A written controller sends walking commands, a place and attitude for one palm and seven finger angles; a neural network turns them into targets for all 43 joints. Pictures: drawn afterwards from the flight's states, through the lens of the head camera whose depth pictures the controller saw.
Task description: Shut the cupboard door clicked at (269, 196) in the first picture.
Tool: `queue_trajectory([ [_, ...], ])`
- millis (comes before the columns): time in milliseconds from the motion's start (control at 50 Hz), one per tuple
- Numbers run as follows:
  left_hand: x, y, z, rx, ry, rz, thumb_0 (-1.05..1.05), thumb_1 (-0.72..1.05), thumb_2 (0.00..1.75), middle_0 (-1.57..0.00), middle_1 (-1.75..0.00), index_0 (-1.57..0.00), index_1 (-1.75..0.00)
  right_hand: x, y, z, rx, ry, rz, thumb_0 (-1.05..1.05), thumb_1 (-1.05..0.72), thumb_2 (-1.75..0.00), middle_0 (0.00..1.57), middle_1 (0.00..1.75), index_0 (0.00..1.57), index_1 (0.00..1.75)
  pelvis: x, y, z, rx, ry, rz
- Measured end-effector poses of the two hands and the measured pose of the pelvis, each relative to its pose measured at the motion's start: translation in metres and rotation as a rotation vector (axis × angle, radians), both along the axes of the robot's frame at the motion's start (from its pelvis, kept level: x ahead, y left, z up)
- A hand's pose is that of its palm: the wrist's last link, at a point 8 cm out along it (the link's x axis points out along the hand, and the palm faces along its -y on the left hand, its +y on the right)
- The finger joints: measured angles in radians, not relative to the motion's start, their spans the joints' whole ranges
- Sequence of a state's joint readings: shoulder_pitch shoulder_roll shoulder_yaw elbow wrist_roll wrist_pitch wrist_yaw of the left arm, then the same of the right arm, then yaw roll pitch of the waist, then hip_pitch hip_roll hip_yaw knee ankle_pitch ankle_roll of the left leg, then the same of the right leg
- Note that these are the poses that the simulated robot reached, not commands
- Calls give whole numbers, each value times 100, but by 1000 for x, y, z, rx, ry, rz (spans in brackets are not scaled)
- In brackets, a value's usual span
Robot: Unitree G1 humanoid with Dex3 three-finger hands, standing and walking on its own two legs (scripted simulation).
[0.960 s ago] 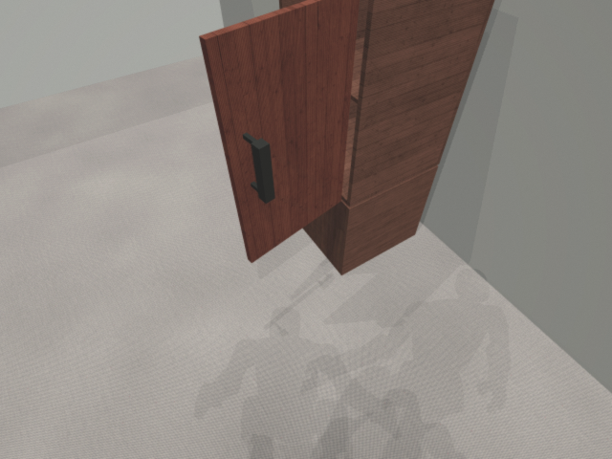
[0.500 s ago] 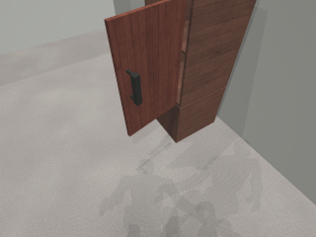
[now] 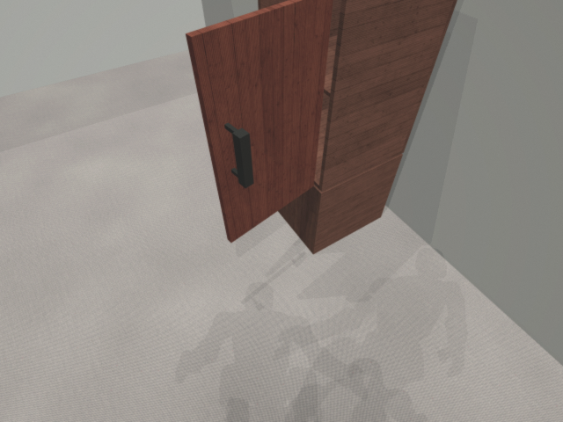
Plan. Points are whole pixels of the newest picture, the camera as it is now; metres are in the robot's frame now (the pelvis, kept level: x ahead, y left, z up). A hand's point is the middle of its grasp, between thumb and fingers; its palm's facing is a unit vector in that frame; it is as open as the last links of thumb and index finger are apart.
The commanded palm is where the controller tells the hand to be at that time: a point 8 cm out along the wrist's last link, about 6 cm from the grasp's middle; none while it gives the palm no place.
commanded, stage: walk around to get in front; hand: left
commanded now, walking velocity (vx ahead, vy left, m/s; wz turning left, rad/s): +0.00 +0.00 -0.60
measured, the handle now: (237, 155) +0.65 +0.14 -0.03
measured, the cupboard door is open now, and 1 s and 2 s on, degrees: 100 100 100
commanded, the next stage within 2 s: none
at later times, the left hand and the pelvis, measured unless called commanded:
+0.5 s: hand out of the picture +0.07 +0.16 -0.19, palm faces -0.13 -0.95 -0.28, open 7.4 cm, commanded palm none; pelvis -0.03 -0.03 -0.03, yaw -11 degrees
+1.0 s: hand out of the picture +0.15 +0.15 -0.18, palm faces -0.38 -0.90 -0.22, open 7.4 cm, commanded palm none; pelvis -0.03 -0.01 -0.01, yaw -28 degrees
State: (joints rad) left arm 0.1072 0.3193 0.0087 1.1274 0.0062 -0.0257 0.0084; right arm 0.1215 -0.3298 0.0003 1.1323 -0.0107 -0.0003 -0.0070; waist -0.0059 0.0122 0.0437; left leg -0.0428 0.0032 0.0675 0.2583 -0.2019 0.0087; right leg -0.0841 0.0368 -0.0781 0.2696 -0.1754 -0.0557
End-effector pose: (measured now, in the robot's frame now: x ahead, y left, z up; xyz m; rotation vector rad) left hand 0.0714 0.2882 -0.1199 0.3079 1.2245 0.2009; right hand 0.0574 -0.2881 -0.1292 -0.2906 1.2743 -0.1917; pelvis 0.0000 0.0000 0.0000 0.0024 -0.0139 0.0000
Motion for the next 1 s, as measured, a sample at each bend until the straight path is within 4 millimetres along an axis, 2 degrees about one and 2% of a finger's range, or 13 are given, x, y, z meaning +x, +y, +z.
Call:
queue_trajectory([
  [100, -1, -2, -3, 0, 12, -1, 1, 91, 89, -21, -30, -20, -30, -1, 1, -1, -6, -11, -16, 1, -91, -90, 20, 30, 21, 30, -2, 0, -1, -2, 3, -24],
  [180, -6, -12, -11, -20, 46, -14, 1, 91, 89, -20, -30, -20, -30, -11, 10, -7, 11, -20, -60, 1, -91, -90, 20, 30, 21, 30, -5, 0, -5, -2, 3, -64],
  [260, -10, -25, -22, -52, 81, -47, 1, 91, 89, -20, -30, -20, -30, -32, 20, -15, 36, -16, -117, 1, -91, -90, 20, 30, 21, 30, -11, 0, -11, 8, 2, -107],
  [340, -9, -42, -27, -71, 100, -72, 1, 91, 89, -20, -30, -20, -30, -61, 24, -27, 62, 12, -162, 1, -91, -90, 20, 30, 21, 30, -18, -6, -17, 28, -9, -145],
  [420, -3, -62, -25, -78, 76, -87, 1, 91, 89, -20, -30, -20, -30, -88, 19, -40, 90, 66, -193, 1, -90, -90, 20, 30, 21, 30, -22, -18, -20, 18, -18, -170],
  [460, -1, -70, -29, -70, 47, -104, 1, 91, 89, -21, -30, -20, -30, -96, 11, -50, 103, 81, -215, 1, -90, -90, 20, 30, 21, 30, -23, -28, -29, 27, -10, -180],
  [520, -6, -80, -31, -57, 52, -112, 1, 91, 89, -21, -30, -20, -30, -97, -2, -50, 104, 85, -249, 1, -91, -90, 20, 30, 21, 30, -30, -36, -30, 15, -11, -201],
  [600, -15, -88, -26, -56, 115, -151, 1, 91, 89, -21, -30, -20, -30, -84, -17, -31, 82, 11, -285, 1, -91, -90, 20, 30, 21, 30, -35, -40, -17, 33, 15, -259],
  [680, -13, -92, -23, -63, 149, -203, 1, 91, 89, -21, -30, -20, -30, -66, -25, -13, 54, -91, -321, 1, -91, -90, 20, 30, 20, 30, -36, -38, -9, 50, 36, -325],
  [780, 6, -85, -26, -76, 136, -257, 1, 91, 89, -21, -30, -20, -30, -52, -22, 1, 21, -179, -355, 1, -91, -90, 20, 30, 20, 30, -34, -26, -9, 43, 48, -390],
  [840, 26, -78, -36, -88, 116, -289, 1, 91, 89, -21, -30, -20, -30, -54, -15, 4, -11, -216, -375, 1, -91, -90, 20, 30, 20, 30, -31, -15, -14, 22, 58, -421],
  [900, 51, -75, -41, -104, 84, -321, 1, 91, 89, -21, -30, -20, -30, -71, -5, 4, -39, -194, -384, 1, -91, -90, 20, 30, 20, 30, -31, -8, -18, 2, 48, -434],
  [1000, 91, -87, -30, -119, 14, -390, 1, 91, 89, -20, -30, -20, -30, -113, 10, 7, -30, -91, -424, 1, -90, -90, 20, 30, 21, 30, -30, -11, -10, -26, 46, -485],
])
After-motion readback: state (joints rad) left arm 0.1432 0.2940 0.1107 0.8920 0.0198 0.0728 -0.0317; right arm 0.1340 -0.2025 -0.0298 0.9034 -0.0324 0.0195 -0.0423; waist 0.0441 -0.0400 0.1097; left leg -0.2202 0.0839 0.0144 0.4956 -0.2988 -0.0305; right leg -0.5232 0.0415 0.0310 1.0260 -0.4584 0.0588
